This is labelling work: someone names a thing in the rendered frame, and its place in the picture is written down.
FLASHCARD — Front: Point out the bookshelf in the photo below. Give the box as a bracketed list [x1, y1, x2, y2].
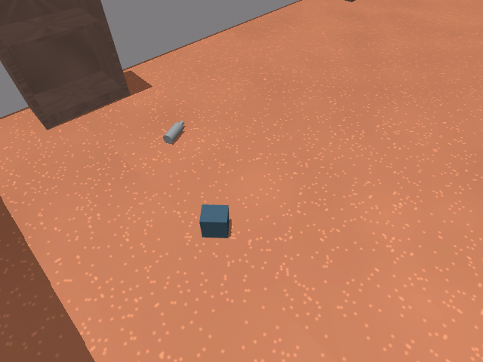
[0, 0, 130, 130]

